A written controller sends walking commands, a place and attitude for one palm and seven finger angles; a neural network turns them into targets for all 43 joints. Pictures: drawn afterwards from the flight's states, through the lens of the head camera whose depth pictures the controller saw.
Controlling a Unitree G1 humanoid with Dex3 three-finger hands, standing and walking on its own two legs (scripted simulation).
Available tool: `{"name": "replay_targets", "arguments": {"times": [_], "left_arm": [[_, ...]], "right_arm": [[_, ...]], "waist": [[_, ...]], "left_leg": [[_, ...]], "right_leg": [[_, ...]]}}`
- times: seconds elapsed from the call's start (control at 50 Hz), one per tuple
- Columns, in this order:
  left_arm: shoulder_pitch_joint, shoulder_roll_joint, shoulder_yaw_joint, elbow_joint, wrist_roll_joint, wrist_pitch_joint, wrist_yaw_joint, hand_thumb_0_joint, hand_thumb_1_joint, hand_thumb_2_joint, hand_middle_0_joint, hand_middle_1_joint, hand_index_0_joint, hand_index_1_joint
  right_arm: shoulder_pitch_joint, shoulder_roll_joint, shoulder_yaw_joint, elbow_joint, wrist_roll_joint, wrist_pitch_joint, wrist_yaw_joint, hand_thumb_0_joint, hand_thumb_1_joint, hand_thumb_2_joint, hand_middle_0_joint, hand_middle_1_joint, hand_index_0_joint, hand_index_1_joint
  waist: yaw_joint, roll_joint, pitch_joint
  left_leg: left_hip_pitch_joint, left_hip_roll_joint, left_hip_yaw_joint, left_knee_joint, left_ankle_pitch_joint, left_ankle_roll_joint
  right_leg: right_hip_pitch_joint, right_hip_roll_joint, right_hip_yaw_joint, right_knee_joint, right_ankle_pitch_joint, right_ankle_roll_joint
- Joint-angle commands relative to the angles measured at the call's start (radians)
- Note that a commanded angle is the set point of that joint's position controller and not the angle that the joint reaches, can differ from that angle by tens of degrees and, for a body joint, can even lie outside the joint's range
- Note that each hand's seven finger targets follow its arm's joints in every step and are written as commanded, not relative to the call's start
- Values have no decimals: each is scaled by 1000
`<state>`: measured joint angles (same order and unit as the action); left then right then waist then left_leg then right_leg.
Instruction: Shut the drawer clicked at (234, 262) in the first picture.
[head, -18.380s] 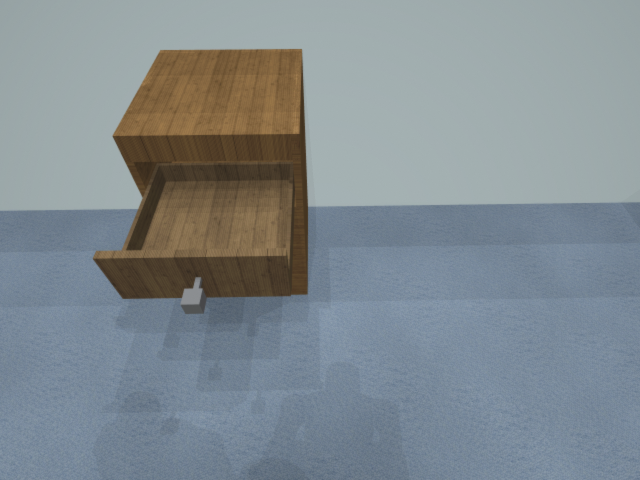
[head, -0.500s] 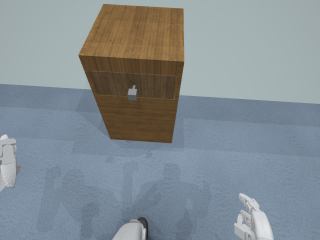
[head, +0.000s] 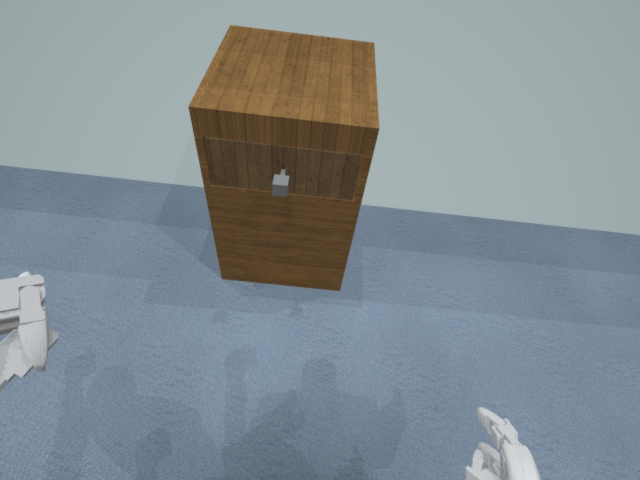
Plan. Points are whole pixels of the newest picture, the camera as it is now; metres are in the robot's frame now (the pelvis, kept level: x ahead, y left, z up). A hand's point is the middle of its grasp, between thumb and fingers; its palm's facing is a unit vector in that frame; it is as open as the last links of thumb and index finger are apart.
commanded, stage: stop stepping back and stand still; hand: left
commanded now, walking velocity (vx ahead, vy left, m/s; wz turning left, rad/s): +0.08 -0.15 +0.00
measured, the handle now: (281, 180) +0.81 +0.12 -0.20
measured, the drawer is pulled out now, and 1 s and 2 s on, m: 0.00 0.00 0.00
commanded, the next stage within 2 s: let the arm hang, fingers relaxed in 1.02 s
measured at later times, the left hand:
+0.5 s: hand (72, 333) +0.20 +0.22 +0.17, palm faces +0.32 -0.84 -0.43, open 3.3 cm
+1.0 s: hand (112, 292) +0.24 +0.21 +0.17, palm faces +0.26 -0.84 -0.47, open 3.3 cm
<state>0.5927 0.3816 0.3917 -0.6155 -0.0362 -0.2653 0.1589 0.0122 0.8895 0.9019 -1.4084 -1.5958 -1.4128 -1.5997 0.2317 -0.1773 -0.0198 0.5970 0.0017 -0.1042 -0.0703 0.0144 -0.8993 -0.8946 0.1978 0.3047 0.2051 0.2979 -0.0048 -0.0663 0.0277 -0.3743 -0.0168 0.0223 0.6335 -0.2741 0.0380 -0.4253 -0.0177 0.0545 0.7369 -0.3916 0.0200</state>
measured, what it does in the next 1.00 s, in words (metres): steps on the spot: right foot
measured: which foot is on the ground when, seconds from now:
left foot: down 0.00-1.00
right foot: up 0.00-0.18, down 0.20-1.00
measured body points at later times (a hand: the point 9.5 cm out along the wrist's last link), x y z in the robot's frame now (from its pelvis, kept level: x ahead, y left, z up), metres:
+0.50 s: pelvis +0.00 +0.00 +0.01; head -0.01 +0.00 +0.46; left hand +0.18 +0.27 +0.20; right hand +0.12 -0.26 -0.07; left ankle +0.03 +0.10 -0.72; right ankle -0.02 -0.11 -0.72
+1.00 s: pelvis +0.03 -0.01 +0.02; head +0.05 -0.01 +0.47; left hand +0.22 +0.25 +0.20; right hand +0.19 -0.26 -0.06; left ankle +0.03 +0.10 -0.72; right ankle -0.02 -0.11 -0.72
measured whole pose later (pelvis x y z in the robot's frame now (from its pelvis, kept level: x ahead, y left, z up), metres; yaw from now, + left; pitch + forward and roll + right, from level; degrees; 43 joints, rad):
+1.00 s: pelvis +0.03 -0.01 +0.02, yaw -5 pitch +1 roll +0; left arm 0.64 0.38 0.35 -0.57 -0.05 -0.19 0.15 0.02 0.89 0.90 -1.40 -1.60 -1.41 -1.60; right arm 0.16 -0.20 0.00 0.58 0.00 -0.06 -0.07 0.01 -0.90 -0.89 0.20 0.30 0.21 0.30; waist 0.00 0.01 0.03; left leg -0.23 0.02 0.07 0.45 -0.24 0.01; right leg -0.16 0.02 -0.03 0.41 -0.27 -0.02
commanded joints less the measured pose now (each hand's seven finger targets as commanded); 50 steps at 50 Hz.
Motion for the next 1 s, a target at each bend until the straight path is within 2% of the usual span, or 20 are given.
{"name": "replay_targets", "arguments": {"times": [0.0, 0.06, 0.1, 0.14, 0.18, 0.2, 0.24, 0.26, 0.28, 0.32, 0.34, 0.38, 0.42, 0.46, 0.48, 0.54, 0.58, 0.8, 0.92, 0.98], "left_arm": [[-46, 213, 147, -320, -9, -46, 19, 0, 900, 900, -1400, -1600, -1400, -1600], [57, 150, 91, -323, -3, -17, 17, 0, 900, 900, -1400, -1600, -1400, -1600], [111, 142, 85, -298, -3, 0, 15, 0, 900, 900, -1400, -1600, -1400, -1600], [119, 160, 103, -228, -1, 10, 15, 0, 900, 900, -1400, -1600, -1400, -1600], [77, 168, 120, -182, -7, 16, 14, 0, 900, 900, -1400, -1600, -1400, -1600], [65, 176, 138, -155, -14, 17, 17, 0, 900, 900, -1400, -1600, -1400, -1600], [62, 172, 131, -136, -26, 29, 16, 0, 900, 900, -1400, -1600, -1400, -1600], [70, 156, 115, -135, -30, 34, 19, 0, 900, 900, -1400, -1600, -1400, -1600], [77, 157, 115, -141, -31, 35, 22, 0, 900, 900, -1400, -1600, -1400, -1600], [58, 151, 101, -163, -28, 28, 23, 0, 900, 900, -1400, -1600, -1400, -1600], [61, 148, 98, -159, -25, 23, 22, 0, 900, 900, -1400, -1600, -1400, -1600], [37, 145, 85, -172, -16, 11, 16, 0, 900, 900, -1400, -1600, -1400, -1600], [-4, 146, 75, -178, 4, 6, 16, 0, 900, 900, -1400, -1600, -1400, -1600], [-11, 141, 68, -173, 11, -1, 18, 0, 900, 900, -1400, -1600, -1400, -1600], [-9, 147, 73, -161, 10, -3, 19, 0, 900, 900, -1400, -1600, -1400, -1600], [30, 144, 78, -132, 0, -8, 15, 0, 900, 900, -1400, -1600, -1400, -1600], [43, 136, 72, -127, -7, -5, 13, 0, 900, 900, -1400, -1600, -1400, -1600], [62, 151, 79, -155, -19, 13, 10, 0, 900, 900, -1400, -1600, -1400, -1600], [75, 151, 79, -156, -20, 16, 9, 0, 900, 900, -1400, -1600, -1400, -1600], [83, 142, 75, -123, -22, 21, 7, 0, 900, 900, -1400, -1600, -1400, -1600]], "right_arm": [[-69, -121, -29, -152, -14, -117, 3, 0, -900, -900, 200, 300, 200, 300], [-100, -122, -11, -154, -7, -118, 28, 0, -900, -900, 200, 300, 200, 300], [-107, -135, -8, -160, -4, -108, 35, 0, -900, -900, 200, 300, 200, 300], [-123, -138, -6, -155, -7, -75, 34, 0, -900, -900, 200, 300, 200, 300], [-121, -135, -15, -153, -13, -47, 23, 0, -900, -900, 200, 300, 200, 300], [-113, -134, -17, -148, -19, -36, 17, 0, -900, -900, 200, 300, 200, 300], [-95, -126, -22, -141, -7, -25, 8, 0, -900, -900, 200, 300, 200, 300], [-87, -123, -24, -137, -1, -17, 2, 0, -900, -900, 200, 300, 200, 300], [-88, -120, -18, -136, 0, -15, 0, 0, -900, -900, 200, 300, 200, 300], [-108, -122, -7, -139, -1, -22, -4, 0, -900, -900, 200, 300, 200, 300], [-112, -131, -8, -138, -2, -30, -7, 0, -900, -900, 200, 300, 200, 300], [-133, -146, -9, -144, 0, -42, -13, 0, -900, -900, 200, 300, 200, 300], [-139, -143, -4, -144, -1, -51, -21, 0, -900, -900, 200, 300, 200, 300], [-125, -140, -2, -138, -1, -61, -19, 0, -900, -900, 200, 300, 200, 300], [-119, -139, -5, -134, -2, -66, -19, 0, -900, -900, 200, 300, 200, 300], [-102, -139, -16, -127, -4, -71, -11, 0, -900, -900, 200, 300, 200, 300], [-101, -140, -20, -128, -4, -64, -5, 0, -900, -900, 200, 300, 200, 300], [-132, -133, -16, -158, 0, -20, -10, 0, -900, -900, 200, 300, 200, 300], [-128, -135, -16, -166, 3, -8, -12, 0, -900, -900, 200, 300, 200, 300], [-130, -136, -17, -166, 4, 1, -12, 0, -900, -900, 200, 300, 200, 300]], "waist": [[-19, 261, -154], [-7, 261, -121], [-6, 245, -102], [-12, 194, -52], [-25, 115, -2], [-34, 101, 5], [-28, -9, -44], [-32, -43, -48], [-31, -39, -58], [-30, 26, -57], [-24, 65, -55], [-11, 157, -31], [-10, 217, 27], [-3, 209, 6], [-1, 169, -18], [0, 82, -94], [-4, 76, -126], [-3, 103, -150], [-2, 106, -157], [-2, 88, -144]], "left_leg": [[190, 319, -340, -395, 12, 66], [106, 273, -190, -350, 51, 63], [9, 230, -138, -335, -104, 36], [-116, 175, -95, -325, -300, 9], [-93, 109, -52, -222, -294, -12], [-48, 102, -51, -177, -220, -13], [69, 72, -15, -65, -167, -17], [97, 62, -5, -6, -135, -19], [115, 61, 4, -5, -109, -14], [128, 79, -23, -135, -37, -1], [136, 104, -68, -200, -28, 9], [84, 172, -183, -339, -161, 27], [10, 187, -210, -416, -275, 33], [23, 175, -178, -391, -178, 32], [50, 161, -151, -357, -106, 27], [139, 104, -66, -228, 95, 6], [173, 90, -44, -187, 163, -4], [248, 97, -30, -193, 380, -7], [270, 101, -28, -198, 426, -9], [256, 99, -31, -209, 379, -9]], "right_leg": [[-37, -4, -9, 151, -65, 5], [119, 0, -64, -36, -9, 4], [262, 24, -103, -190, 65, -3], [342, 19, -92, -298, 36, -29], [230, -29, 6, -393, -79, -85], [172, -75, 53, -423, -87, -109], [56, -115, 144, -472, -274, -128], [19, -147, 166, -493, -293, -146], [23, -164, 168, -493, -261, -149], [82, -121, 87, -418, -75, -108], [95, -80, 41, -370, -9, -79], [132, -15, -19, -313, 16, -31], [162, 5, -46, -284, 27, -21], [208, 0, -48, -289, 106, -23], [221, -10, -39, -310, 142, -24], [239, -47, 30, -369, 275, -37], [245, -66, 55, -383, 349, -45], [277, -49, 7, -350, 553, -30], [281, -43, -5, -346, 571, -26], [275, -42, -3, -366, 526, -24]]}}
